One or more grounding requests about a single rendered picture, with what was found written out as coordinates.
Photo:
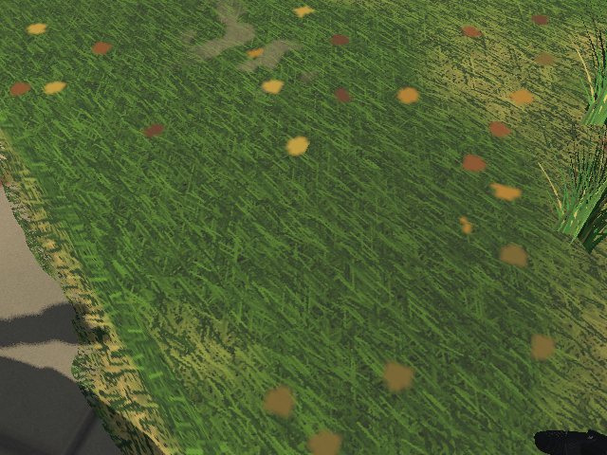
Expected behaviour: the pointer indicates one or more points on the right robot hand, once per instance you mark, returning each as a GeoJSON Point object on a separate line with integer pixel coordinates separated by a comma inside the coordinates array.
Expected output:
{"type": "Point", "coordinates": [559, 442]}

